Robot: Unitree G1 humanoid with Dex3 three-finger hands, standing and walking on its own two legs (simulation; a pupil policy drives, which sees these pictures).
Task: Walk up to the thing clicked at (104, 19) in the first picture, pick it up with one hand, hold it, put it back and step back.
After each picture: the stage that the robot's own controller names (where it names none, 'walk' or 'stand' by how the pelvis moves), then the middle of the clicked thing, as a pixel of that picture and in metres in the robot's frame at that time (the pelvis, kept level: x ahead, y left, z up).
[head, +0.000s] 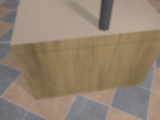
stand; (106, 10) +0.86 -0.11 +0.02
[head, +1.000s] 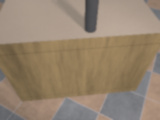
rise first; (91, 10) +0.78 +0.00 +0.05
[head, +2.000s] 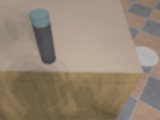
walk; (44, 39) +0.53 +0.21 +0.04
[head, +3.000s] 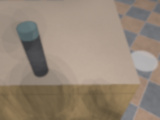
stand; (35, 52) +0.48 +0.22 +0.04
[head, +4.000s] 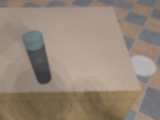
stand; (39, 60) +0.47 +0.20 +0.01
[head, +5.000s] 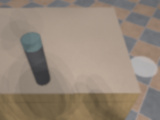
stand; (37, 62) +0.46 +0.21 +0.01
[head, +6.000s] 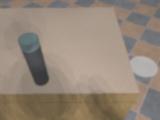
stand; (36, 62) +0.46 +0.22 +0.01
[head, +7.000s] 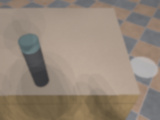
stand; (36, 63) +0.45 +0.22 +0.01
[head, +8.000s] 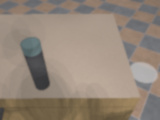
rise first; (37, 66) +0.45 +0.22 +0.01
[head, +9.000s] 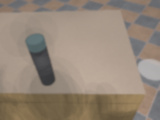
go down; (42, 62) +0.46 +0.22 +0.02
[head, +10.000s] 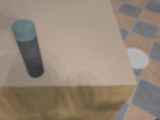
go down; (30, 52) +0.47 +0.20 +0.03
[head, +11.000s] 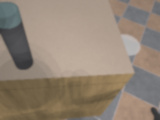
go down; (16, 41) +0.47 +0.21 +0.07
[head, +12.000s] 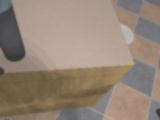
close in; (6, 29) +0.47 +0.21 +0.09
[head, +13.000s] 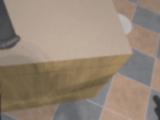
close; out of the picture +0.50 +0.21 +0.12
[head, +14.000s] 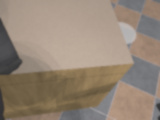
lift; out of the picture +0.43 +0.22 +0.10
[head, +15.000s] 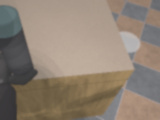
lift; (15, 51) +0.40 +0.18 +0.12
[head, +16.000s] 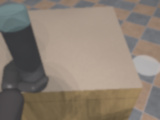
hold; (26, 54) +0.33 +0.17 +0.20
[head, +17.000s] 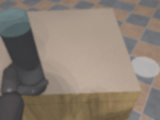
hold; (26, 58) +0.32 +0.17 +0.19
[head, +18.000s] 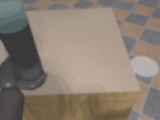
crouch; (23, 52) +0.33 +0.17 +0.21
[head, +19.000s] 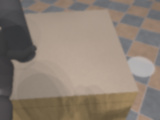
crouch; (13, 24) +0.41 +0.20 +0.25
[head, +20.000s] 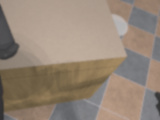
lower; out of the picture +0.49 +0.21 +0.09
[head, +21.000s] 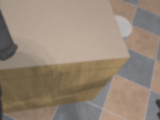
lower; out of the picture +0.48 +0.22 +0.10
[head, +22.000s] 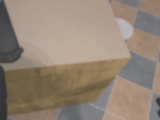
lower; out of the picture +0.48 +0.21 +0.10
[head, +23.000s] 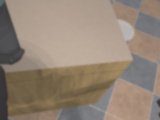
lower; (0, 29) +0.47 +0.21 +0.10
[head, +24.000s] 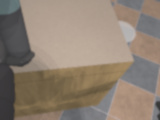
loosen; (13, 32) +0.46 +0.18 +0.10
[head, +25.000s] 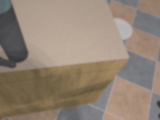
withdraw; (7, 30) +0.47 +0.18 +0.10
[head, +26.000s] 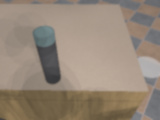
sink last; (49, 58) +0.45 +0.17 +0.05
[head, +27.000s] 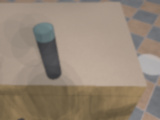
stand; (49, 54) +0.47 +0.17 +0.05
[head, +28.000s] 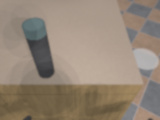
stand; (41, 52) +0.45 +0.18 +0.06
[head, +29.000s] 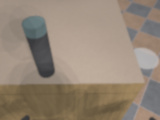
stand; (41, 51) +0.45 +0.18 +0.07
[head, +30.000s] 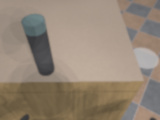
stand; (40, 49) +0.46 +0.18 +0.08
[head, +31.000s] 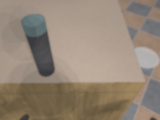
stand; (41, 49) +0.45 +0.18 +0.08
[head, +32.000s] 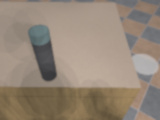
stand; (44, 56) +0.46 +0.18 +0.04
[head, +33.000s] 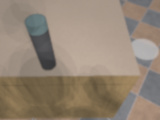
walk; (43, 46) +0.49 +0.18 +0.02
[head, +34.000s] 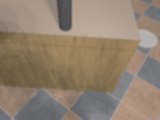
walk; (64, 7) +0.73 +0.12 +0.03
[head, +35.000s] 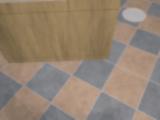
stand; out of the picture +1.06 +0.19 +0.04
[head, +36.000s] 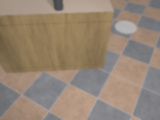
stand; out of the picture +1.09 +0.20 +0.01
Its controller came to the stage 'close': yes
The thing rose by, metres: 0.23
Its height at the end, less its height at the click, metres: +0.00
